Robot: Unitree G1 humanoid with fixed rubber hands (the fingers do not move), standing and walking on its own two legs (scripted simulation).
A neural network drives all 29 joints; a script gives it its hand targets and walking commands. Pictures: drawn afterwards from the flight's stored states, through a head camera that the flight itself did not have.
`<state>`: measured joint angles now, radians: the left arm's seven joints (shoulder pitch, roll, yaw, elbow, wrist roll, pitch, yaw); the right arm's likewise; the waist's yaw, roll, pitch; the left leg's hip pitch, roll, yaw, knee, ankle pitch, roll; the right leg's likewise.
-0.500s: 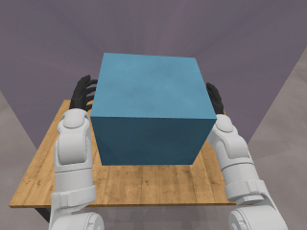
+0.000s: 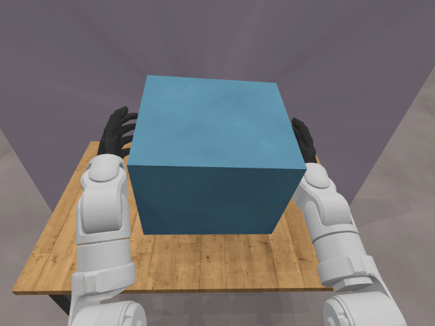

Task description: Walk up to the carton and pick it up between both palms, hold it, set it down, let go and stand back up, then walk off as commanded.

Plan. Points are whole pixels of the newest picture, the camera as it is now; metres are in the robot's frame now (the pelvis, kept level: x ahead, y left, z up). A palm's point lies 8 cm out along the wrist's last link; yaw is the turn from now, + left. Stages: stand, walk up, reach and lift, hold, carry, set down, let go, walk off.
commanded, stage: hold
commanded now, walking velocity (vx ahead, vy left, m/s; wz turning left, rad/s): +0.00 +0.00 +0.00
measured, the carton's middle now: (211, 157) +0.38 +0.01 +0.15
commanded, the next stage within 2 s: none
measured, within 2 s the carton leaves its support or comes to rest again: neither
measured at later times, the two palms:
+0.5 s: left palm (112, 155) +0.35 +0.17 +0.19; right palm (303, 160) +0.35 -0.16 +0.17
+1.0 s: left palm (111, 155) +0.35 +0.17 +0.19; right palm (303, 160) +0.35 -0.16 +0.17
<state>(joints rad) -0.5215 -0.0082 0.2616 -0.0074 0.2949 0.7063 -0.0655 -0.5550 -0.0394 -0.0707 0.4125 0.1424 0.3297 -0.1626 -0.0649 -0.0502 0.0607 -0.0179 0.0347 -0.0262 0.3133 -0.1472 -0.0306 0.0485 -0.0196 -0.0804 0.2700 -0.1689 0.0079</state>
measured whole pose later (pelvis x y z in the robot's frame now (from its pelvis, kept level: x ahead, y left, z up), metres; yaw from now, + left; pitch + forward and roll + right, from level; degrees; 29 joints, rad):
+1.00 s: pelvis +0.00 +0.00 +0.00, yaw +0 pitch -9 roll -1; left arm -0.51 -0.01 0.26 -0.03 0.30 0.71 -0.06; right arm -0.55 -0.05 -0.06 0.39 0.15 0.34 -0.17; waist -0.06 -0.05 0.06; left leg -0.01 0.04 -0.03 0.32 -0.15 -0.03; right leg 0.05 -0.02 -0.08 0.27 -0.17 0.01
